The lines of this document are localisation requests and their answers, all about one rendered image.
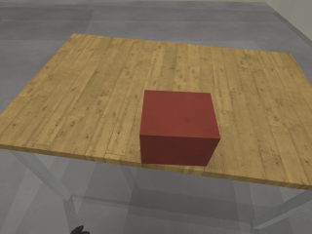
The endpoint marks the carton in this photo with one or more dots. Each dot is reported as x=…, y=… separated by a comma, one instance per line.
x=177, y=128

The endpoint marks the table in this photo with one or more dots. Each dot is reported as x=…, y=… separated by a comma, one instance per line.
x=86, y=103

